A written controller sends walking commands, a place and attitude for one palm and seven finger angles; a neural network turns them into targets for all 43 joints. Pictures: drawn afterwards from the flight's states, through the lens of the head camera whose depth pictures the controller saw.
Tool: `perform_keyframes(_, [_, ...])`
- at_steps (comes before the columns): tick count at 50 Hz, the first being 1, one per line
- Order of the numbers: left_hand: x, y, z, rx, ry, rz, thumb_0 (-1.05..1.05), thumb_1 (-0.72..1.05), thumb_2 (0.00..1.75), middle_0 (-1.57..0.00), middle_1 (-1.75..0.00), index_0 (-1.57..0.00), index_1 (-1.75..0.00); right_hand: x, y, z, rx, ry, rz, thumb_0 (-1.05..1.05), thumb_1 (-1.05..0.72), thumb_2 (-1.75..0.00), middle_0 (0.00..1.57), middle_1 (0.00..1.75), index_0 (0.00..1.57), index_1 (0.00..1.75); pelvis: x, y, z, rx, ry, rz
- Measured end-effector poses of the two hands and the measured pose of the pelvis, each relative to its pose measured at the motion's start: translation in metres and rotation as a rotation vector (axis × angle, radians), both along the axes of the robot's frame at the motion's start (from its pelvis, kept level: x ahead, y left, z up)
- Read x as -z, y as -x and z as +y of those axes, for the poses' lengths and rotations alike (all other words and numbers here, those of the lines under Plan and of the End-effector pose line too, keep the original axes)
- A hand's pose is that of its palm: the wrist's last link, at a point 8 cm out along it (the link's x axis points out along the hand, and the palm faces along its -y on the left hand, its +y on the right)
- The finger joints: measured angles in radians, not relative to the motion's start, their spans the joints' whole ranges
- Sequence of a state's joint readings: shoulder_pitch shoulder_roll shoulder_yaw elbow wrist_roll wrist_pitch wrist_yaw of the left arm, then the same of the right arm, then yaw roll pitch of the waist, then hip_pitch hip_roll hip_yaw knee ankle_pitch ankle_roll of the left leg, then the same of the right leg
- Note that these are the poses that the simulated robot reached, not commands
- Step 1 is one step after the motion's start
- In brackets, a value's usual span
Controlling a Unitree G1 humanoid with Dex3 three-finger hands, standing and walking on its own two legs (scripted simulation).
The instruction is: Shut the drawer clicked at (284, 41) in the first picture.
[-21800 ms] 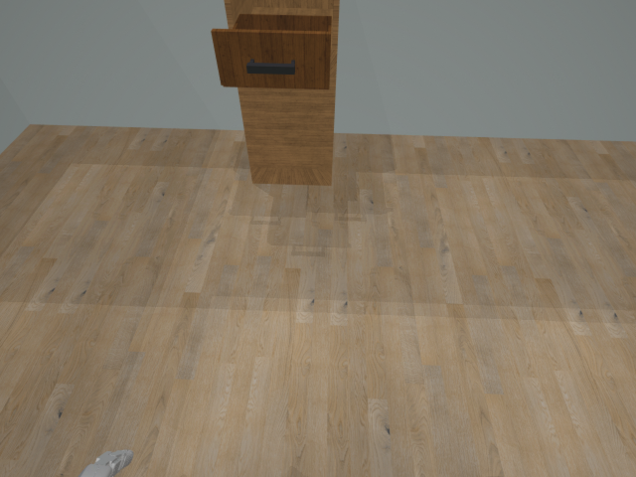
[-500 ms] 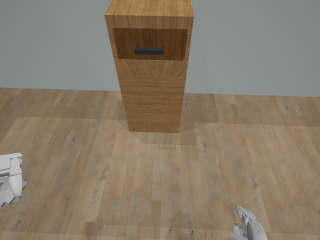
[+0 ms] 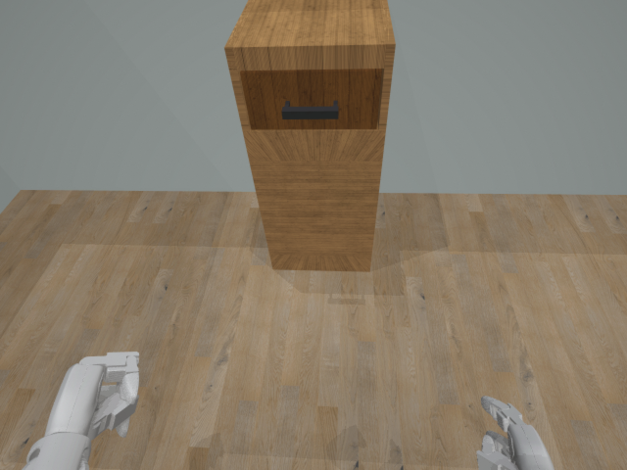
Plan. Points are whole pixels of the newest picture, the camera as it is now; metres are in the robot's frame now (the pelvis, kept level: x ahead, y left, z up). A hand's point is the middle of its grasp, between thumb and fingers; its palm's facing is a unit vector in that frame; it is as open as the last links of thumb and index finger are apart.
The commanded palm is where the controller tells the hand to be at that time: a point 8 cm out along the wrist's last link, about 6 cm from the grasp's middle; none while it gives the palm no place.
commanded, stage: let the arm hang, fingers relaxed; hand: left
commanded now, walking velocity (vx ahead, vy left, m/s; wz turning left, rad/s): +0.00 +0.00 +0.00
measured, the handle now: (310, 108) +0.92 +0.07 -0.03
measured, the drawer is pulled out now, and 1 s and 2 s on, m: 0.00 0.00 0.00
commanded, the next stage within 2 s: look to check the result in 0.98 s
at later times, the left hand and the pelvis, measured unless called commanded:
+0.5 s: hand out of the picture -0.06 +0.21 -0.16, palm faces +0.01 -0.97 -0.25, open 5.7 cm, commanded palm none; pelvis -0.02 +0.01 +0.01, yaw +0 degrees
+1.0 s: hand out of the picture -0.02 +0.16 -0.16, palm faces +0.02 -0.98 -0.18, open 7.3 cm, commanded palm none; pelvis -0.02 +0.00 +0.01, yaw -1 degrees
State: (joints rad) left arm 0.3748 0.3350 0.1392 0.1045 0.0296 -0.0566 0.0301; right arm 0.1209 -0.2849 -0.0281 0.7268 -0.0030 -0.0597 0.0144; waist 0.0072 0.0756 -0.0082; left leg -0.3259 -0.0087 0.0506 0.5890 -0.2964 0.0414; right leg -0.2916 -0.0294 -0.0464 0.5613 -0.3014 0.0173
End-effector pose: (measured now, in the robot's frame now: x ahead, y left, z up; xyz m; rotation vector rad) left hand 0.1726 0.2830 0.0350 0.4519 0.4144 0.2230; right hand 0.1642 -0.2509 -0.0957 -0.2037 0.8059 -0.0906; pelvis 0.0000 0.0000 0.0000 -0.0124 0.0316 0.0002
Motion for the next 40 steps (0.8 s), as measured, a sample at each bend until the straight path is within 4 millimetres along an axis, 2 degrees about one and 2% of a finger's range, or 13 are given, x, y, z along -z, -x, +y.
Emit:
perform_keyframes(3, [0.083,0.035,-0.013,-0.066,0.132,0.334,0.01,0.90,0.90,-1.29,-1.49,-1.30,-1.49,0.010,0.025,-0.001,0.019,0.011,0.084,0.00,-0.90,-0.90,0.20,0.30,0.21,0.30,0.002,0.004,0.002,0.002,-0.007,-0.013])
perform_keyframes(5, [0.123,0.065,-0.031,-0.080,0.216,0.504,0.01,0.90,0.90,-1.23,-1.43,-1.24,-1.43,0.012,0.048,0.000,0.034,0.026,0.154,0.00,-0.90,-0.90,0.20,0.30,0.21,0.30,0.001,0.006,0.001,0.004,-0.012,-0.025])
perform_keyframes(7, [0.151,0.097,-0.051,-0.086,0.293,0.641,0.01,0.91,0.90,-1.17,-1.37,-1.17,-1.37,0.014,0.074,0.002,0.046,0.042,0.234,0.00,-0.90,-0.90,0.20,0.30,0.20,0.30,0.000,0.009,0.001,0.003,-0.011,-0.035])
perform_keyframes(9, [0.164,0.123,-0.049,-0.136,0.291,0.717,0.02,0.90,0.90,-1.10,-1.33,-1.10,-1.29,0.015,0.100,0.005,0.056,0.052,0.320,0.00,-0.90,-0.90,0.20,0.30,0.20,0.30,-0.003,0.012,-0.001,-0.002,-0.006,-0.043])
perform_keyframes(12, [0.173,0.158,-0.043,-0.184,0.317,0.812,0.02,0.90,0.90,-0.99,-1.23,-0.99,-1.18,0.018,0.136,0.009,0.074,0.053,0.436,0.00,-0.90,-0.90,0.20,0.30,0.20,0.30,-0.006,0.016,-0.001,-0.008,0.002,-0.048])
perform_keyframes(15, [0.173,0.189,-0.036,-0.222,0.318,0.894,0.02,0.90,0.90,-0.87,-1.10,-0.88,-1.05,0.023,0.165,0.016,0.094,0.038,0.523,0.00,-0.90,-0.90,0.20,0.30,0.20,0.30,-0.008,0.020,0.002,-0.011,0.007,-0.049])
perform_keyframes(19, [0.166,0.219,-0.030,-0.262,0.302,0.973,0.01,0.90,0.90,-0.72,-0.91,-0.72,-0.88,0.031,0.191,0.028,0.116,0.001,0.593,0.00,-0.90,-0.90,0.20,0.30,0.20,0.30,-0.010,0.023,0.008,-0.010,0.006,-0.047])
perform_keyframes(22, [0.162,0.231,-0.027,-0.281,0.290,1.007,0.01,0.90,0.90,-0.61,-0.77,-0.61,-0.75,0.036,0.203,0.037,0.128,-0.028,0.616,0.00,-0.90,-0.90,0.20,0.30,0.20,0.30,-0.010,0.024,0.010,-0.005,0.003,-0.047])
perform_keyframes(26, [0.160,0.234,-0.029,-0.289,0.286,1.016,0.01,0.91,0.90,-0.45,-0.59,-0.45,-0.58,0.041,0.210,0.048,0.139,-0.061,0.624,0.00,-0.90,-0.90,0.20,0.30,0.20,0.30,-0.011,0.024,0.012,0.001,-0.002,-0.051])
perform_keyframes(31, [0.162,0.223,-0.039,-0.273,0.300,0.988,0.01,0.91,0.90,-0.31,-0.42,-0.31,-0.42,0.044,0.211,0.056,0.148,-0.088,0.615,0.00,-0.90,-0.90,0.20,0.30,0.20,0.30,-0.011,0.023,0.011,0.008,-0.008,-0.058])
perform_keyframes(40, [0.169,0.196,-0.065,-0.224,0.344,0.931,0.01,0.91,0.90,-0.22,-0.32,-0.22,-0.32,0.044,0.210,0.057,0.168,-0.099,0.599,0.00,-0.90,-0.90,0.20,0.30,0.20,0.30,-0.011,0.021,0.006,0.013,-0.012,-0.065])
